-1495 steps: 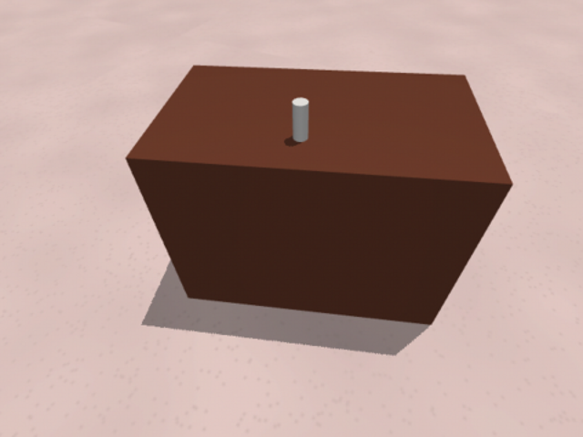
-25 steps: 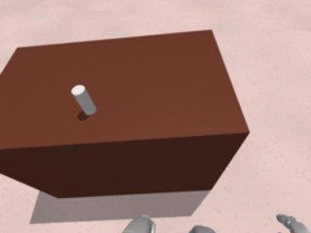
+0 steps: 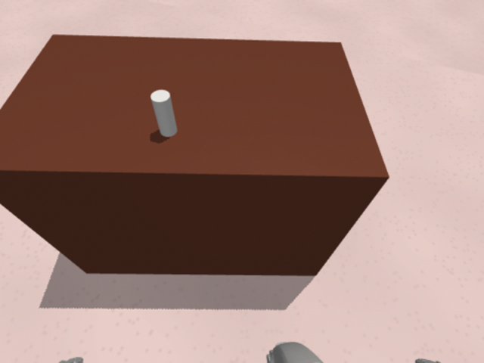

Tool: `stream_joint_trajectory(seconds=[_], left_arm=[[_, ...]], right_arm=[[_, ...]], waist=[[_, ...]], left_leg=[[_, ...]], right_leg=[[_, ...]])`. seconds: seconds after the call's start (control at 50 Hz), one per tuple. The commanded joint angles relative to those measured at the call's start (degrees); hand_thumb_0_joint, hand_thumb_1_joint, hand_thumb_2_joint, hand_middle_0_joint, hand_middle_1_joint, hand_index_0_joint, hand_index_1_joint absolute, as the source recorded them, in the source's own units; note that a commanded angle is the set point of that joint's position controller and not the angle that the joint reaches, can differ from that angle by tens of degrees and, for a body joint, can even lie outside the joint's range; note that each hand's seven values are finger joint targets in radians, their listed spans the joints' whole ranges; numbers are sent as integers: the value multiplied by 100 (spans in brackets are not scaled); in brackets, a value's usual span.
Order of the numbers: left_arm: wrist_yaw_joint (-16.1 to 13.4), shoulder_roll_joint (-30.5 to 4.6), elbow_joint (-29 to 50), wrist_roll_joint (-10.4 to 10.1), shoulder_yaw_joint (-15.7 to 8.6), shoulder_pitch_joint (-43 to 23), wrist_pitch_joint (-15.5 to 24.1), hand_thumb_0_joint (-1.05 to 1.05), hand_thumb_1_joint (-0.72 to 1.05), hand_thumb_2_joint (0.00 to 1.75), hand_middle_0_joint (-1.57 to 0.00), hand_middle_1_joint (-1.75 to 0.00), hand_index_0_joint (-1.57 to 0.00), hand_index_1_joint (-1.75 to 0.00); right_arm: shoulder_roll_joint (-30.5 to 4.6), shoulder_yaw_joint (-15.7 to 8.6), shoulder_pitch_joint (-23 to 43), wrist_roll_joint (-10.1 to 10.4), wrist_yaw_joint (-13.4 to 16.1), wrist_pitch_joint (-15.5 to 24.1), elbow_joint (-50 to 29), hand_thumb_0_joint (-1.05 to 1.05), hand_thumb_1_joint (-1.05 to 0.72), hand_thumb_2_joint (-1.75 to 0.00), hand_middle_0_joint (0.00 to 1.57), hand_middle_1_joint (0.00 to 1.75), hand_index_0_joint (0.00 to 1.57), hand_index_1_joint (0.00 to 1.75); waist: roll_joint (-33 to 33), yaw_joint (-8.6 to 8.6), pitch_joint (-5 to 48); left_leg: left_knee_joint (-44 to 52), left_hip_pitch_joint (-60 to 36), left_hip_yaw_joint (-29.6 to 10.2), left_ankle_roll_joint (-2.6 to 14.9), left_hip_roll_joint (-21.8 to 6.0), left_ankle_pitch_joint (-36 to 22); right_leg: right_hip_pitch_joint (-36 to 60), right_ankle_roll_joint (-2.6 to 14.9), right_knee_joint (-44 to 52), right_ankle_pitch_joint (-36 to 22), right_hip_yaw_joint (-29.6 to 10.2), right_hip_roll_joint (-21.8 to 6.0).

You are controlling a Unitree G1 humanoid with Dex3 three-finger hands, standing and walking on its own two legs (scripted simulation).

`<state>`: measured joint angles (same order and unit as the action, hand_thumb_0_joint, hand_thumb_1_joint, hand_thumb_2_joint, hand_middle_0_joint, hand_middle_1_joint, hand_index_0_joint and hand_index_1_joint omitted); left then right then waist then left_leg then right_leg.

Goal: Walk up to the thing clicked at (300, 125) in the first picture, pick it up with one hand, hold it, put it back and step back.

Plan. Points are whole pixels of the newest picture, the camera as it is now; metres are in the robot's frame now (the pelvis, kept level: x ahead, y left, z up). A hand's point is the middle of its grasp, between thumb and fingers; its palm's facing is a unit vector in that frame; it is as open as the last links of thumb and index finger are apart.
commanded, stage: step back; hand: left
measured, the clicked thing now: (164, 114) +0.64 +0.20 -0.01
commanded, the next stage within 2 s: none
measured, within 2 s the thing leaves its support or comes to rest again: neither
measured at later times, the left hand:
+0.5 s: hand out of the picture +0.00 +0.28 -0.14, palm faces -0.02 -0.91 -0.41, open 7.4 cm
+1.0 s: hand out of the picture -0.23 +0.26 -0.15, palm faces -0.11 -0.92 -0.39, open 7.4 cm
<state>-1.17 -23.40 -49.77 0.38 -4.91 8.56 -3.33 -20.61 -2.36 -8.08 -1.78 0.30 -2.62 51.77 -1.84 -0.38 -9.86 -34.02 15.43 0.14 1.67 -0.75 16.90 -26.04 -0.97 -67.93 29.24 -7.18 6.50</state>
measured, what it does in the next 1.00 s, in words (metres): walks backwards: right foot, then left foot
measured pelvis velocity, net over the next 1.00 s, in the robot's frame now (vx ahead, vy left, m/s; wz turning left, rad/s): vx -0.31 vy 0.00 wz -0.12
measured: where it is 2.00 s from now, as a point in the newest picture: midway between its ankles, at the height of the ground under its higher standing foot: outside the picture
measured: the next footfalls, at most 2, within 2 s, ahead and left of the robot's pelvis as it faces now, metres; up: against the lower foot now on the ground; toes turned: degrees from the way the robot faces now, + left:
right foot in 0.14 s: -0.03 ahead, -0.13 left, +0.00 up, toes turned -1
left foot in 0.50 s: -0.12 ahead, +0.13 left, +0.00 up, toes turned -3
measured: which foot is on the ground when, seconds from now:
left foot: down 0.00-0.18, up 0.20-0.48, down 0.50-0.92, up 0.94-1.00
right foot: up 0.00-0.12, down 0.14-0.52, up 0.54-0.88, down 0.90-1.00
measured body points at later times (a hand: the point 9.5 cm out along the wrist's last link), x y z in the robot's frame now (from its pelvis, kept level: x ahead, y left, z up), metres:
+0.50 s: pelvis -0.15 +0.01 -0.02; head -0.08 +0.01 +0.43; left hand +0.00 +0.33 -0.12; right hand -0.06 -0.31 -0.14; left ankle -0.16 +0.13 -0.74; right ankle -0.07 -0.13 -0.73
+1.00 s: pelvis -0.31 +0.00 -0.01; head -0.28 -0.01 +0.44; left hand -0.22 +0.31 -0.12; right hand -0.22 -0.33 -0.12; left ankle -0.22 +0.13 -0.69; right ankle -0.33 -0.12 -0.73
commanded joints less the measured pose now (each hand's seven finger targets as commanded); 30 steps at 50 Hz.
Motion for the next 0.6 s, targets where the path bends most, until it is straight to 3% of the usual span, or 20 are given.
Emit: stream_joint_trajectory(seconds=[0.0, 0.04, 0.06, 0.1, 0.12, 0.14, 0.16, 0.18, 0.22, 0.24, 0.28, 0.36, 0.4, 0.42, 0.46, 0.48, 0.5, 0.52, 0.54, 0.58], left_arm=[[-47, -846, 590, 42, -214, -83, 205, 0, 90, 90, -20, -30, -20, -30], [-20, -828, 504, 43, -208, 157, 238, 0, 90, 90, -20, -30, -20, -30], [-6, -806, 447, 53, -211, 237, 264, 0, 90, 90, -20, -30, -20, -30], [-11, -769, 215, 115, -205, 759, 316, 0, 90, 90, -20, -30, -20, -30], [-23, -982, 183, 174, -261, 802, 354, 0, 90, 90, -20, -30, -20, -30], [-15, -1414, 284, 215, -385, 762, 389, 0, 90, 90, -20, -30, -20, -30], [10, -1904, 412, 152, -472, 412, 354, 0, 90, 90, -20, -30, -20, -30], [-2, -1862, 585, 209, -455, 176, 404, 0, 90, 90, -20, -30, -20, -30], [-56, -1384, 747, 124, -318, -301, 379, 0, 90, 90, -20, -30, -20, -30], [-64, -1309, 747, 134, -327, -288, 352, 0, 90, 90, -20, -30, -20, -30], [-76, -1177, 826, 154, -298, -122, 323, 0, 90, 90, -20, -30, -20, -30], [-136, -1176, 879, 183, -302, 167, 259, 0, 90, 90, -20, -30, -20, -30], [-133, -1246, 927, 147, -307, 49, 222, 0, 90, 90, -20, -30, -20, -30], [-116, -1286, 971, 122, -298, -72, 199, 0, 90, 90, -20, -30, -20, -30], [-66, -1225, 1028, 61, -221, -197, 117, 0, 90, 90, -20, -30, -20, -30], [-52, -1005, 1058, 53, -144, -46, 86, 0, 90, 90, -20, -30, -20, -30], [-99, -900, 1138, 17, -146, -334, 105, 0, 90, 90, -20, -30, -20, -30], [-177, -1133, 1059, 115, -304, -671, 86, 0, 90, 90, -20, -30, -20, -30], [-165, -1140, 921, 91, -309, -659, 55, 0, 90, 90, -20, -30, -20, -30], [-124, -1008, 640, -33, -284, 38, 45, 0, 90, 90, -20, -30, -20, -30]], right_arm=[[-1516, -409, -125, 44, 151, 135, -516, 0, -90, -90, 20, 30, 20, 30], [-1590, -415, 100, 44, 136, 99, -609, 0, -90, -90, 20, 30, 20, 30], [-1602, -418, 80, 45, 119, 70, -615, 0, -90, -90, 20, 30, 20, 30], [-1659, -429, 327, 128, 91, 14, -703, 0, -90, -90, 20, 30, 20, 30], [-1464, -363, 331, 175, 69, 6, -698, 0, -90, -90, 20, 30, 20, 30], [-1245, -297, 307, 201, 46, 9, -804, 0, -90, -90, 20, 30, 20, 30], [-1116, -304, 581, 213, 113, -19, -824, 0, -90, -90, 20, 30, 20, 30], [-1293, -391, 657, 158, 155, -66, -759, 0, -90, -90, 20, 30, 20, 30], [-1355, -384, 104, 266, 143, -33, -565, 0, -90, -90, 20, 30, 20, 30], [-1307, -330, 43, 286, 161, 14, -515, 0, -90, -90, 20, 30, 20, 30], [-1320, -314, -55, 222, 184, 55, -500, 0, -90, -90, 20, 30, 20, 30], [-1230, -300, 89, 153, 180, 84, -646, 0, -90, -90, 20, 30, 20, 30], [-1231, -337, -169, 90, 157, 99, -578, 0, -90, -90, 20, 30, 20, 30], [-1223, -359, -357, 74, 132, 113, -497, 0, -90, -90, 20, 30, 20, 30], [-1232, -419, -673, 39, 102, 174, -325, 0, -90, -90, 20, 30, 20, 30], [-1524, -503, -597, -79, 87, 197, -398, 0, -90, -90, 20, 30, 20, 30], [-2207, -591, -228, -77, 17, 170, -542, 0, -90, -90, 20, 30, 20, 30], [-2379, -661, -188, -63, 9, 179, -596, 0, -90, -90, 20, 30, 20, 30], [-2025, -589, -10, -58, 54, 218, -558, 0, -90, -90, 20, 30, 20, 30], [-1633, -411, 566, -49, 119, 230, -672, 0, -90, -90, 20, 30, 20, 30]], waist=[[1041, 244, 1170], [1253, 151, 1272], [1273, 186, 1341], [1187, -99, 1496], [845, -123, 1475], [-307, -67, 1376], [-1452, -317, 1083], [-1023, -261, 776], [-216, 113, 806], [-424, 98, 858], [-497, -89, 1029], [-898, -312, 1104], [-1093, -201, 1334], [-1090, -99, 1415], [-613, 121, 1432], [206, 64, 1402], [1735, 157, 1237], [1556, 425, 1033], [842, 249, 884], [823, -243, 737]], left_leg=[[456, -1610, -1175, 1330, -1505, -3557], [390, -1320, -1131, 1132, -1447, -3030], [278, -1257, -1052, 1049, -1297, -2793], [-32, -789, -939, 851, -1259, -2332], [-161, -105, -897, 531, -1089, -1657], [-905, 880, -530, 164, -398, -479], [-2328, 1069, -267, -102, 489, 1777], [-3358, 992, -1024, -134, 423, 2062], [-3705, 1075, -1236, -134, 624, 1401], [-3597, 1151, -1041, -173, 700, 1297], [-3422, 1188, -894, -275, 711, 1278], [-1969, 1278, -582, -338, 431, 1526], [-1037, 878, -402, -243, 229, 1338], [-473, 530, -247, -192, 210, 1050], [1007, -389, -76, -75, 228, -479], [1216, -855, -1275, 202, -591, -920], [1620, -379, -2930, 1060, -1992, -1561], [1779, 526, -3439, 1643, -2400, -1624], [1519, 467, -2707, 1482, -2093, -1986], [1250, 312, -1638, 1087, -1498, -2233]], right_leg=[[-239, -127, 1314, 108, 135, -326], [413, -13, 2460, -136, 405, -550], [612, 18, 2979, -416, 566, -467], [1442, 153, 4297, -1570, 823, -452], [1852, 280, 4321, -2111, 280, -697], [2098, 662, 4444, -2481, -1198, -1626], [1174, 1767, 4864, -3164, -2358, -2804], [570, 1951, 4844, -3467, -2576, -2979], [932, 1479, 4272, -4131, -1083, -2152], [1067, 1341, 4123, -4260, -757, -1979], [1496, 1330, 3996, -4357, -568, -1878], [2265, 1388, 3836, -4570, -683, -2076], [2275, 1316, 3658, -4535, -742, -2135], [2128, 1214, 3501, -4350, -668, -2042], [1451, 814, 3059, -3451, -369, -1684], [499, 494, 2446, -2275, -163, -1204], [-236, 202, 1310, 479, 516, -104], [163, 154, 82, 1045, -340, -64], [65, 203, -455, 666, -590, -62], [-203, 197, -973, 64, -551, 1]])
